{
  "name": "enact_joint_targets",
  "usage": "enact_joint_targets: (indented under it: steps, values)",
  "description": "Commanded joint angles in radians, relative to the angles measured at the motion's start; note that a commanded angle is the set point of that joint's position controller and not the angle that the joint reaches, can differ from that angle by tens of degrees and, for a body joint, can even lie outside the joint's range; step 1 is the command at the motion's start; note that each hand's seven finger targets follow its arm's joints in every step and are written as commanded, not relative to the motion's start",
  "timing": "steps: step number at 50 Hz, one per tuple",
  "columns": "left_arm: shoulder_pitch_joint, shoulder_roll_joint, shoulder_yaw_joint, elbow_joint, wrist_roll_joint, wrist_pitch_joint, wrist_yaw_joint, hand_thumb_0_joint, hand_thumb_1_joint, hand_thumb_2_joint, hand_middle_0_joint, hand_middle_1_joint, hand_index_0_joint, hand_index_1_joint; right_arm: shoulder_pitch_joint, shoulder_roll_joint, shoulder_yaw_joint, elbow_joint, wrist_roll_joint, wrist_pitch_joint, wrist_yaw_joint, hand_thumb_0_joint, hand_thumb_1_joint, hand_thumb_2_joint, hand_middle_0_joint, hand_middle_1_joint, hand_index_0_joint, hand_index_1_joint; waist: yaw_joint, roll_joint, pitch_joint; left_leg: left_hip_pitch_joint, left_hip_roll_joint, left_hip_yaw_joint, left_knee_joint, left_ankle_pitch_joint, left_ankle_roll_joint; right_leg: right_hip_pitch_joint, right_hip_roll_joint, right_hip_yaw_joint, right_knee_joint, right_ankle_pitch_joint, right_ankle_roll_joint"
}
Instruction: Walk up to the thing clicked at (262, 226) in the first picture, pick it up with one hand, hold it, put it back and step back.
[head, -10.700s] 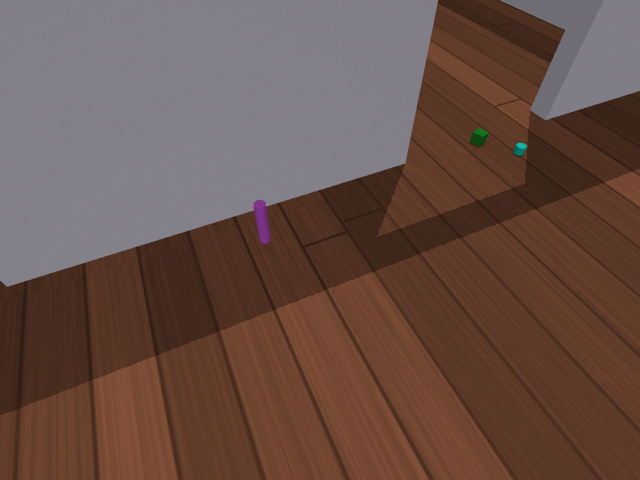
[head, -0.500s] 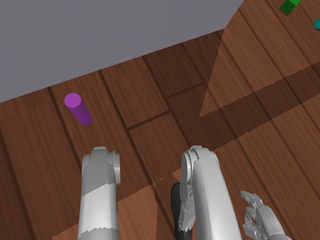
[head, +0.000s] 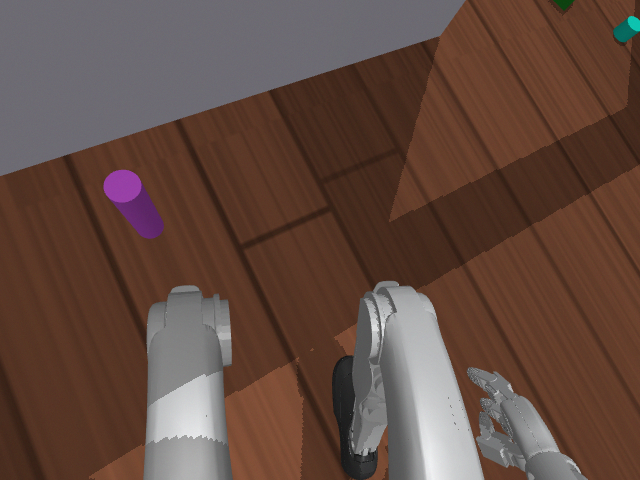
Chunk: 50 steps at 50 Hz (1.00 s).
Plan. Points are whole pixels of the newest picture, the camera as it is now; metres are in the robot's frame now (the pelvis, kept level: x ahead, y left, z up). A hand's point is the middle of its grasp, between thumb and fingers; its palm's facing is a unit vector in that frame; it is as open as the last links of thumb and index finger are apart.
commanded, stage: approach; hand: left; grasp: from the side
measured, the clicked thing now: (138, 209) +0.46 +0.26 -0.27
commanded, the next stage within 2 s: close in in 0.32 s
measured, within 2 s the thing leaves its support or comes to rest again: neither
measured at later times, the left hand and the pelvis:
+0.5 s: hand (78, 222) +0.42 +0.32 -0.21, palm faces +0.10 -0.99 +0.03, open 17.6 cm; pelvis -0.01 +0.01 -0.07, yaw -6 degrees
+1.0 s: hand (130, 229) +0.42 +0.26 -0.24, palm faces +0.14 -0.99 +0.04, open 17.7 cm; pelvis -0.02 +0.02 -0.09, yaw -8 degrees
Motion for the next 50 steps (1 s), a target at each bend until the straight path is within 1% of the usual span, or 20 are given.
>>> enact_joint_targets:
  steps: [1, 2, 5, 6, 9, 11, 12, 13, 16, 18, 21, 26, 29, 31, 35, 38, 41, 44, 47, 50]
  values:
    - [-0.179, 0.272, 0.01, -0.041, -0.05, -0.123, 0.0, 0.0, -0.594, 0.021, -0.08, -0.072, -0.058, -0.09, 0.114, -0.256, -0.056, -0.045, -0.014, -0.026, -0.009, 0.0, -0.902, -0.901, 0.198, 0.3, 0.199, 0.3, -0.043, 0.203, -0.536, 0.421, 0.013, 0.068, -0.191, 0.169, 0.039, 0.235, 0.035, -0.089, -0.16, 0.164, -0.076]
    - [-0.179, 0.265, 0.004, -0.01, -0.048, -0.139, 0.006, 0.0, -0.588, 0.022, -0.081, -0.076, -0.061, -0.093, 0.102, -0.261, -0.05, -0.046, -0.019, -0.023, -0.007, 0.0, -0.9, -0.901, 0.198, 0.3, 0.199, 0.3, -0.044, 0.202, -0.516, 0.407, 0.014, 0.061, -0.187, 0.149, 0.038, 0.217, 0.035, -0.096, -0.148, 0.146, -0.077]
    - [-0.211, 0.341, 0.028, -0.006, -0.027, -0.197, 0.037, 0.0, -0.585, 0.019, -0.081, -0.062, -0.058, -0.082, 0.078, -0.276, -0.024, -0.055, -0.045, -0.01, 0.004, 0.0, -0.896, -0.9, 0.198, 0.3, 0.199, 0.3, -0.033, 0.251, -0.515, 0.423, 0.021, 0.055, -0.163, 0.14, 0.028, 0.21, 0.042, -0.108, -0.116, 0.137, -0.079]
    - [-0.201, 0.342, 0.03, 0.002, -0.02, -0.216, 0.047, 0.0, -0.596, 0.012, -0.085, -0.066, -0.064, -0.083, 0.064, -0.281, -0.017, -0.058, -0.054, -0.003, 0.005, 0.0, -0.898, -0.9, 0.198, 0.3, 0.199, 0.3, -0.029, 0.265, -0.521, 0.44, 0.024, 0.053, -0.155, 0.146, 0.025, 0.204, 0.044, -0.112, -0.105, 0.142, -0.079]
    - [-0.229, 0.428, 0.06, -0.073, 0.009, -0.276, 0.075, 0.0, -0.578, 0.029, -0.081, -0.079, -0.06, -0.095, 0.038, -0.295, 0.007, -0.065, -0.086, 0.023, 0.012, 0.0, -0.903, -0.902, 0.199, 0.3, 0.199, 0.3, -0.021, 0.366, -0.564, 0.494, 0.034, 0.049, -0.132, 0.19, 0.013, 0.22, 0.049, -0.119, -0.063, 0.176, -0.081]
    - [-0.224, 0.432, 0.06, -0.084, 0.024, -0.312, 0.093, 0.0, -0.577, 0.033, -0.081, -0.091, -0.063, -0.105, 0.007, -0.306, 0.021, -0.077, -0.107, 0.042, 0.017, 0.0, -0.911, -0.903, 0.199, 0.3, 0.199, 0.3, -0.028, 0.407, -0.57, 0.524, 0.04, 0.038, -0.118, 0.209, 0.007, 0.211, 0.053, -0.129, -0.039, 0.186, -0.08]
    - [-0.236, 0.405, 0.035, -0.084, 0.031, -0.33, 0.098, 0.0, -0.6, 0.034, -0.08, -0.091, -0.063, -0.105, -0.006, -0.31, 0.029, -0.073, -0.118, 0.05, 0.019, 0.0, -0.912, -0.904, 0.199, 0.3, 0.199, 0.3, -0.048, 0.438, -0.554, 0.53, 0.042, 0.035, -0.117, 0.21, 0.002, 0.204, 0.053, -0.135, -0.028, 0.192, -0.081]
    - [-0.224, 0.423, 0.059, -0.084, 0.033, -0.346, 0.109, 0.0, -0.596, 0.039, -0.08, -0.099, -0.063, -0.112, -0.006, -0.314, 0.034, -0.061, -0.128, 0.057, 0.02, 0.0, -0.915, -0.905, 0.199, 0.3, 0.199, 0.3, -0.049, 0.461, -0.55, 0.543, 0.044, 0.031, -0.112, 0.211, -0.001, 0.203, 0.055, -0.141, -0.02, 0.195, -0.08]
    - [-0.192, 0.328, 0.004, -0.042, 0.031, -0.375, 0.132, 0.0, -0.603, 0.042, -0.081, -0.109, -0.065, -0.119, -0.026, -0.321, 0.054, -0.058, -0.151, 0.072, 0.025, 0.0, -0.921, -0.906, 0.199, 0.3, 0.199, 0.3, -0.085, 0.469, -0.522, 0.536, 0.049, 0.014, -0.086, 0.214, -0.006, 0.194, 0.06, -0.161, -0.001, 0.209, -0.077]
    - [-0.179, 0.245, -0.053, -0.003, 0.031, -0.388, 0.148, 0.0, -0.611, 0.038, -0.083, -0.111, -0.069, -0.121, -0.045, -0.327, 0.062, -0.06, -0.161, 0.079, 0.028, 0.0, -0.928, -0.908, 0.199, 0.3, 0.199, 0.3, -0.116, 0.45, -0.468, 0.51, 0.049, 0.002, -0.08, 0.183, -0.008, 0.167, 0.061, -0.178, 0.004, 0.196, -0.076]
    - [-0.175, 0.179, -0.118, 0.061, 0.034, -0.415, 0.183, 0.0, -0.611, 0.037, -0.074, -0.109, -0.065, -0.114, -0.069, -0.332, 0.088, -0.064, -0.173, 0.091, 0.034, 0.0, -0.931, -0.907, 0.199, 0.3, 0.199, 0.3, -0.151, 0.386, -0.402, 0.443, 0.048, -0.012, -0.043, 0.155, -0.002, 0.175, 0.065, -0.197, 0.009, 0.196, -0.07]
    - [-0.145, 0.176, -0.101, 0.083, 0.019, -0.497, 0.27, 0.0, -0.611, 0.0, -0.076, -0.082, -0.076, -0.079, -0.122, -0.34, 0.124, -0.087, -0.193, 0.105, 0.053, 0.0, -0.939, -0.906, 0.199, 0.3, 0.199, 0.3, -0.138, 0.306, -0.358, 0.372, 0.045, -0.029, -0.001, 0.128, 0.007, 0.221, 0.076, -0.216, 0.018, 0.187, -0.06]
    - [-0.132, 0.209, -0.06, 0.069, 0.024, -0.548, 0.33, 0.0, -0.611, 0.0, -0.078, -0.087, -0.079, -0.084, -0.144, -0.354, 0.139, -0.097, -0.207, 0.116, 0.065, 0.0, -0.941, -0.907, 0.199, 0.3, 0.199, 0.3, -0.126, 0.333, -0.369, 0.389, 0.047, -0.04, 0.002, 0.147, -0.001, 0.244, 0.081, -0.227, 0.038, 0.199, -0.06]
    - [-0.136, 0.189, -0.066, 0.076, 0.039, -0.571, 0.367, 0.0, -0.611, 0.016, -0.072, -0.091, -0.072, -0.087, -0.151, -0.361, 0.143, -0.093, -0.217, 0.125, 0.071, 0.0, -0.94, -0.907, 0.199, 0.3, 0.199, 0.3, -0.138, 0.374, -0.347, 0.415, 0.051, -0.048, -0.007, 0.162, -0.011, 0.23, 0.08, -0.235, 0.053, 0.212, -0.062]
    - [-0.136, 0.147, -0.112, 0.068, 0.076, -0.6, 0.42, 0.0, -0.598, 0.021, -0.072, -0.073, -0.067, -0.073, -0.162, -0.354, 0.154, -0.092, -0.245, 0.142, 0.083, 0.0, -0.939, -0.908, 0.199, 0.3, 0.199, 0.3, -0.159, 0.404, -0.319, 0.398, 0.054, -0.051, 0.005, 0.152, -0.013, 0.233, 0.084, -0.237, 0.052, 0.226, -0.062]
    - [-0.162, 0.09, -0.188, 0.047, 0.097, -0.611, 0.439, 0.0, -0.572, 0.016, -0.067, -0.063, -0.063, -0.061, -0.172, -0.356, 0.153, -0.087, -0.256, 0.148, 0.09, 0.0, -0.939, -0.908, 0.199, 0.3, 0.199, 0.3, -0.188, 0.408, -0.294, 0.392, 0.057, -0.06, 0.001, 0.123, -0.015, 0.214, 0.084, -0.245, 0.052, 0.214, -0.062]
    - [-0.175, 0.043, -0.244, 0.043, 0.097, -0.616, 0.452, 0.0, -0.574, 0.017, -0.058, -0.06, -0.057, -0.056, -0.177, -0.364, 0.149, -0.085, -0.255, 0.152, 0.098, 0.0, -0.938, -0.907, 0.199, 0.3, 0.199, 0.3, -0.212, 0.385, -0.271, 0.376, 0.054, -0.074, -0.001, 0.079, -0.013, 0.196, 0.085, -0.257, 0.051, 0.191, -0.058]
    - [-0.17, -0.025, -0.284, 0.063, 0.069, -0.624, 0.465, 0.0, -0.604, 0.002, -0.058, -0.057, -0.061, -0.049, -0.179, -0.364, 0.153, -0.087, -0.256, 0.154, 0.103, 0.0, -0.936, -0.906, 0.199, 0.3, 0.199, 0.3, -0.224, 0.33, -0.284, 0.374, 0.047, -0.082, 0.021, 0.09, -0.01, 0.211, 0.089, -0.259, 0.047, 0.209, -0.051]
    - [-0.166, -0.018, -0.276, 0.097, 0.059, -0.638, 0.497, 0.0, -0.611, 0.029, -0.049, -0.069, -0.055, -0.062, -0.189, -0.357, 0.168, -0.095, -0.255, 0.158, 0.107, 0.0, -0.927, -0.905, 0.199, 0.3, 0.199, 0.3, -0.214, 0.286, -0.261, 0.338, 0.043, -0.089, 0.029, 0.08, -0.003, 0.223, 0.093, -0.261, 0.042, 0.201, -0.048]
    - [-0.16, -0.006, -0.268, 0.127, 0.073, -0.658, 0.534, 0.0, -0.607, 0.057, -0.045, -0.073, -0.047, -0.069, -0.199, -0.354, 0.18, -0.105, -0.262, 0.17, 0.112, 0.0, -0.92, -0.904, 0.199, 0.3, 0.199, 0.3, -0.207, 0.282, -0.23, 0.325, 0.045, -0.102, 0.02, 0.069, -0.005, 0.218, 0.097, -0.265, 0.049, 0.184, -0.051]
